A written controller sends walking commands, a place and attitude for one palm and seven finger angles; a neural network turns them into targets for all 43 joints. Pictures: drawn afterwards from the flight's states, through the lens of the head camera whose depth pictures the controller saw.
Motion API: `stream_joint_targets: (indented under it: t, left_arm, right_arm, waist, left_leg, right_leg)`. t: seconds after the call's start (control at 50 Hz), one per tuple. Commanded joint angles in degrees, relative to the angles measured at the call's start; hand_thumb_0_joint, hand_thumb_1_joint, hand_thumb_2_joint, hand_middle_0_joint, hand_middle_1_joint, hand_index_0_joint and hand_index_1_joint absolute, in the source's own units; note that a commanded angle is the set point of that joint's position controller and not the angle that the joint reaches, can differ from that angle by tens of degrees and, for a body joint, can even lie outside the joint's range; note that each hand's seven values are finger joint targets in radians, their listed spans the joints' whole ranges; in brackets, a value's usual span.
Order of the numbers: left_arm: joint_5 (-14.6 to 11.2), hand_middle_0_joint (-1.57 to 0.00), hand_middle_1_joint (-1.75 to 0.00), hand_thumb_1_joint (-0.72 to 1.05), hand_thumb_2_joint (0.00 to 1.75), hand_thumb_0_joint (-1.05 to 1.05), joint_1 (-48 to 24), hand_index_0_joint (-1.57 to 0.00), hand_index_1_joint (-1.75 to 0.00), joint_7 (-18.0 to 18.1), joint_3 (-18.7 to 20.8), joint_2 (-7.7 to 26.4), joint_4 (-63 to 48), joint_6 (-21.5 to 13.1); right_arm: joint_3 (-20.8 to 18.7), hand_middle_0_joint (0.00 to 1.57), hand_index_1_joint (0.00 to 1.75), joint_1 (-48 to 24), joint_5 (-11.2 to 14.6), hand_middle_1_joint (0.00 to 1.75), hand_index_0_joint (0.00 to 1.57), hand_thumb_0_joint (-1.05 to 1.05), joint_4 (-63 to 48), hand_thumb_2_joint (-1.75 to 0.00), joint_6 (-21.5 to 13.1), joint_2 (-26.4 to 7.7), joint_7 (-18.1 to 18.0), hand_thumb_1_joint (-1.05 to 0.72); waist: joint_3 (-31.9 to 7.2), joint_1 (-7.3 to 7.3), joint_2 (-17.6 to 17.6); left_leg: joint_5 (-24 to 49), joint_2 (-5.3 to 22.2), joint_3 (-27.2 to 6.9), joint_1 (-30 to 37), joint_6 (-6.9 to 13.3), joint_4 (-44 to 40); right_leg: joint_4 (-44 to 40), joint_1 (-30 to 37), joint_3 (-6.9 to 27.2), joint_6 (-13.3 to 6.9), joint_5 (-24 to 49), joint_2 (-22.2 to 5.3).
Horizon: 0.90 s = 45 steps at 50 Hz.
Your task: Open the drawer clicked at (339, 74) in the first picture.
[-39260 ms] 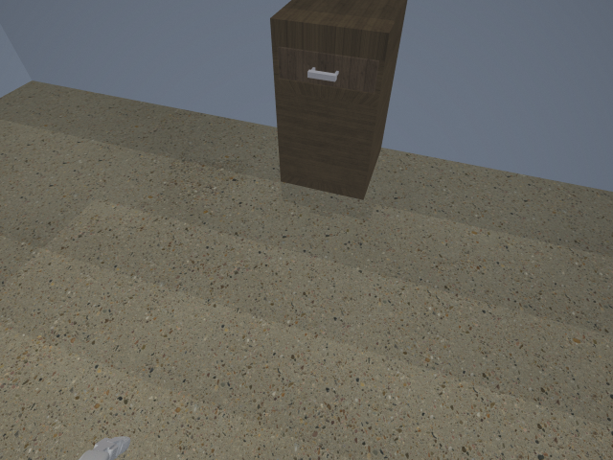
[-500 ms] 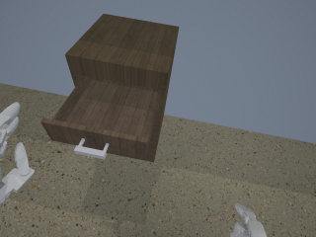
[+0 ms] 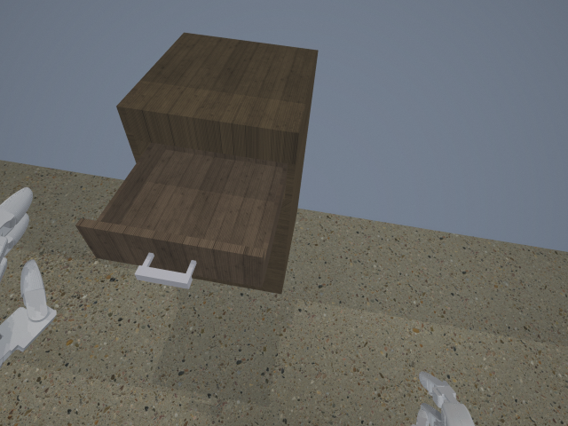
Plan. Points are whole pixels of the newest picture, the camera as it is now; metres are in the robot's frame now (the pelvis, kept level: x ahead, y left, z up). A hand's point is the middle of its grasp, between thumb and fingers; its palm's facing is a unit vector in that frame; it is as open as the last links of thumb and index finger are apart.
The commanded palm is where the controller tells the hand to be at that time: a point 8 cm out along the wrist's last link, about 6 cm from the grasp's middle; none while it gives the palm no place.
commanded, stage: let the arm hang, fingers relaxed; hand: left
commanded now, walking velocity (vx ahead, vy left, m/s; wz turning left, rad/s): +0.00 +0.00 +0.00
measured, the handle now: (167, 269) +0.43 +0.25 -0.15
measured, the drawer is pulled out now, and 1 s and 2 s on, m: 0.28 0.28 0.28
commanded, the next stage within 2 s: look to check the result in 1.10 s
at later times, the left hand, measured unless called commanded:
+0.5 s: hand out of the picture -0.01 +0.21 -0.17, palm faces +0.04 -0.98 -0.20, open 7.1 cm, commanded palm none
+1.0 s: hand out of the picture -0.01 +0.18 -0.17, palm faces +0.02 -0.99 -0.14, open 7.3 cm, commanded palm none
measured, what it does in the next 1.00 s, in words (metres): stands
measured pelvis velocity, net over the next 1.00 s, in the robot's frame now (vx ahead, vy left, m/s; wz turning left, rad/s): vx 0.01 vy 0.03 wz -0.01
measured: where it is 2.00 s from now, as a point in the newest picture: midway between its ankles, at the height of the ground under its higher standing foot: outside the picture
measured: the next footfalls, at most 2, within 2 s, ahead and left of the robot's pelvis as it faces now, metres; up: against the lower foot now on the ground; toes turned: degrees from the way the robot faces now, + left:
none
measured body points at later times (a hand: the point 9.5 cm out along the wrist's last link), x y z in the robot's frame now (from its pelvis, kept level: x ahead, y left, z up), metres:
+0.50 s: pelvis +0.00 +0.02 +0.01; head +0.03 +0.04 +0.46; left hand -0.01 +0.26 -0.15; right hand +0.01 -0.21 -0.14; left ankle +0.01 +0.11 -0.74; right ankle +0.01 -0.08 -0.73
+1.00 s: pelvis +0.01 +0.03 +0.01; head +0.02 +0.03 +0.46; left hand -0.01 +0.23 -0.16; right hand -0.03 -0.17 -0.15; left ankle +0.01 +0.11 -0.73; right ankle +0.01 -0.08 -0.73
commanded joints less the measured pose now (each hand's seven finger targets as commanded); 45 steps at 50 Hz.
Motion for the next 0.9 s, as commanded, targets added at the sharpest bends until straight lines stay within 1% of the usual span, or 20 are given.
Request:
stream_joint_targets:
  t: [0.0,0.02,0.04,0.06,0.08,0.1,0.12,0.16,0.2,0.24,0.28,0.3,0.32,0.38,0.44,0.48,0.54,0.68,0.84,0.88]
  left_arm:
    - [4.2,-0.20,-0.30,0.90,0.90,0.00,-7.1,-0.20,-0.30,-8.3,-14.4,-2.7,40.7,9.3]
    - [4.2,-0.20,-0.30,0.90,0.90,0.00,-7.7,-0.20,-0.30,-8.6,-14.9,-3.8,40.5,10.0]
    - [3.7,-0.20,-0.30,0.90,0.90,0.00,-10.0,-0.20,-0.30,-8.6,-14.9,-4.3,42.4,10.2]
    - [3.7,-0.20,-0.30,0.90,0.90,0.00,-11.9,-0.20,-0.30,-8.6,-15.5,-4.5,45.0,10.2]
    - [3.7,-0.20,-0.30,0.90,0.90,0.00,-13.7,-0.20,-0.30,-8.6,-15.9,-4.0,48.2,10.3]
    - [3.6,-0.20,-0.30,0.90,0.90,0.00,-15.3,-0.20,-0.30,-8.5,-16.3,-3.8,51.4,10.4]
    - [3.6,-0.20,-0.30,0.90,0.90,0.00,-17.0,-0.20,-0.30,-8.4,-16.6,-3.7,55.1,10.6]
    - [3.1,-0.20,-0.30,0.90,0.90,0.00,-18.7,-0.20,-0.30,-8.0,-17.1,-4.3,62.0,11.3]
    - [2.7,-0.20,-0.30,0.90,0.90,0.00,-19.9,-0.20,-0.30,-7.9,-17.5,-4.0,68.7,11.6]
    - [2.5,-0.20,-0.30,0.90,0.90,0.00,-20.1,-0.20,-0.30,-7.8,-17.9,-4.1,74.7,11.6]
    - [2.3,-0.20,-0.30,0.90,0.90,0.00,-19.2,-0.20,-0.30,-7.9,-18.3,-4.8,80.0,11.5]
    - [2.5,-0.20,-0.30,0.90,0.90,0.00,-18.5,-0.20,-0.30,-7.8,-17.8,-6.4,81.8,11.4]
    - [2.6,-0.20,-0.30,0.90,0.90,0.00,-18.6,-0.20,-0.30,-7.6,-17.7,-6.8,83.2,11.4]
    - [2.4,-0.20,-0.30,0.90,0.90,0.00,-18.8,-0.20,-0.30,-7.9,-18.6,-7.2,87.7,11.3]
    - [2.3,-0.20,-0.30,0.90,0.90,0.00,-18.7,-0.20,-0.30,-7.7,-19.3,-8.0,91.4,11.2]
    - [2.3,-0.20,-0.30,0.90,0.90,0.00,-18.4,-0.20,-0.30,-7.6,-19.7,-8.4,93.2,11.3]
    - [2.3,-0.20,-0.30,0.90,0.90,0.00,-17.5,-0.20,-0.30,-7.4,-20.0,-8.8,95.6,11.4]
    - [2.2,-0.20,-0.30,0.90,0.90,0.00,-15.9,-0.20,-0.30,-7.0,-20.2,-9.7,98.2,11.2]
    - [2.2,-0.20,-0.30,0.90,0.90,0.00,-15.1,-0.20,-0.30,-6.7,-20.1,-11.0,99.4,11.0]
    - [2.2,-0.20,-0.30,0.90,0.90,0.00,-15.0,-0.20,-0.30,-6.7,-20.0,-11.5,99.4,11.0]
  right_arm:
    - [-5.0,0.20,0.30,-1.0,-0.6,0.30,0.20,0.00,4.2,-0.90,-1.4,-8.8,3.5,-0.90]
    - [-4.6,0.20,0.30,0.6,-0.9,0.30,0.20,0.00,4.1,-0.90,-0.6,-8.5,3.3,-0.90]
    - [-4.1,0.20,0.30,2.0,-0.9,0.30,0.20,0.00,4.2,-0.90,0.9,-7.7,3.3,-0.90]
    - [-3.5,0.20,0.30,1.4,-1.1,0.30,0.20,0.00,3.9,-0.90,2.0,-7.6,3.3,-0.90]
    - [-3.2,0.20,0.30,0.5,-1.4,0.30,0.20,0.00,3.7,-0.90,2.8,-7.9,3.3,-0.90]
    - [-3.1,0.20,0.30,-0.2,-1.6,0.30,0.20,0.00,3.7,-0.90,3.3,-8.2,3.2,-0.90]
    - [-3.2,0.20,0.30,-1.2,-1.8,0.30,0.20,0.00,4.4,-0.90,3.6,-8.6,3.2,-0.90]
    - [-2.5,0.20,0.30,-2.0,-2.1,0.30,0.20,0.00,6.3,-0.90,4.1,-7.8,2.7,-0.90]
    - [-1.8,0.20,0.30,-3.0,-1.9,0.30,0.20,0.00,8.5,-0.90,4.6,-7.1,2.2,-0.90]
    - [-1.1,0.20,0.30,-2.2,-1.8,0.30,0.20,0.00,10.9,-0.90,4.9,-6.6,1.8,-0.90]
    - [-0.8,0.20,0.30,-1.4,-1.6,0.30,0.20,0.00,13.2,-0.90,5.0,-5.9,1.4,-0.90]
    - [-1.0,0.20,0.30,-0.4,-1.9,0.30,0.20,0.00,14.2,-0.90,5.0,-4.9,1.2,-0.90]
    - [-1.1,0.20,0.30,0.3,-1.8,0.30,0.20,0.00,14.6,-0.90,5.1,-4.9,1.0,-0.90]
    - [-1.1,0.20,0.30,2.7,-1.6,0.30,0.20,0.00,17.4,-0.90,5.3,-4.5,0.7,-0.90]
    - [-1.3,0.20,0.30,4.5,-1.3,0.30,0.20,0.00,19.3,-0.90,5.4,-4.6,0.5,-0.90]
    - [-1.2,0.20,0.30,5.4,-1.3,0.30,0.20,0.00,20.6,-0.90,5.6,-4.5,0.5,-0.90]
    - [-1.0,0.20,0.30,7.1,-1.3,0.30,0.20,0.00,22.4,-0.90,5.6,-4.1,0.4,-0.90]
    - [-0.8,0.20,0.30,9.0,-1.3,0.30,0.20,0.00,25.5,-0.90,5.6,-2.4,0.5,-0.90]
    - [-0.7,0.20,0.30,10.7,-1.4,0.30,0.20,0.00,27.2,-0.90,5.3,-0.2,0.2,-0.90]
    - [-0.7,0.20,0.30,10.9,-1.4,0.30,0.20,0.00,27.4,-0.90,5.1,0.0,0.1,-0.90]
  waist:
    - [-6.6,-0.76,-2.0]
    - [-6.1,-1.38,-2.5]
    - [-7.4,-0.85,-4.7]
    - [-6.7,-0.23,-8.5]
    - [-5.6,0.03,-12.2]
    - [-5.0,0.16,-13.6]
    - [-4.7,0.28,-11.8]
    - [-4.6,0.90,-4.7]
    - [-2.8,1.53,2.6]
    - [-1.7,1.78,8.7]
    - [-2.1,1.96,11.9]
    - [-3.0,1.90,13.0]
    - [-3.1,1.90,13.2]
    - [-3.0,1.53,10.6]
    - [-0.6,1.19,5.6]
    - [2.3,1.09,3.5]
    - [3.6,1.00,1.0]
    - [4.4,1.00,0.3]
    - [5.0,1.03,2.3]
    - [5.2,1.12,4.0]
  left_leg:
    - [4.3,3.7,-1.5,-2.8,-0.3,7.2]
    - [7.5,3.7,-2.2,-0.7,-0.4,7.3]
    - [6.9,3.5,-2.6,-2.1,0.3,6.2]
    - [6.0,3.1,-3.0,-2.5,0.9,5.2]
    - [6.5,2.7,-3.2,-3.0,1.2,4.8]
    - [8.3,2.5,-3.6,-3.0,1.4,3.4]
    - [11.3,3.0,-4.2,-1.9,1.5,2.0]
    - [18.8,4.7,-5.6,0.2,1.9,-1.5]
    - [16.8,5.0,-5.8,-0.6,2.0,-4.3]
    - [14.6,5.5,-6.0,-0.7,2.2,-6.9]
    - [9.9,5.2,-5.4,-0.1,2.0,-8.4]
    - [8.3,5.2,-5.3,0.2,2.0,-8.9]
    - [8.7,5.6,-5.5,1.3,2.1,-9.1]
    - [6.3,6.1,-5.9,1.5,2.3,-10.4]
    - [6.0,6.6,-6.1,2.1,2.4,-11.4]
    - [3.5,6.6,-6.1,1.0,2.4,-12.4]
    - [1.9,6.7,-6.4,1.1,2.6,-13.4]
    - [-0.1,5.8,-5.6,1.3,2.6,-13.6]
    - [2.7,5.7,-5.2,1.2,2.5,-13.1]
    - [3.0,5.6,-5.1,1.1,2.4,-13.3]
  right_leg:
    - [-1.6,-1.0,12.0,-1.9,25.6,-14.6]
    - [-0.9,-2.4,9.8,-1.7,27.1,-13.4]
    - [-0.9,-1.4,7.9,-1.7,20.4,-13.3]
    - [-1.7,-1.8,8.5,-1.4,16.7,-12.6]
    - [-2.4,-0.9,8.7,-1.2,16.8,-12.3]
    - [-2.5,0.4,8.7,-1.1,19.0,-12.2]
    - [-1.3,0.5,8.5,-1.0,20.8,-11.6]
    - [-0.9,3.0,7.6,0.1,22.0,-9.6]
    - [-3.2,4.6,7.5,1.1,16.1,-8.2]
    - [-5.2,5.8,7.0,0.9,10.5,-7.2]
    - [-7.1,7.1,7.2,0.6,7.8,-6.9]
    - [-7.8,7.8,6.9,0.3,7.5,-6.8]
    - [-8.0,7.4,6.2,0.3,7.6,-6.6]
    - [-9.3,8.1,6.0,0.4,7.0,-6.7]
    - [-10.3,6.6,5.9,0.5,6.3,-6.9]
    - [-10.9,5.4,6.3,0.6,4.8,-6.9]
    - [-11.2,4.7,6.2,0.5,3.3,-7.0]
    - [-11.5,3.5,7.2,0.4,1.6,-7.2]
    - [-10.6,3.4,6.4,0.4,4.0,-7.3]
    - [-10.3,3.4,6.5,0.4,4.6,-7.1]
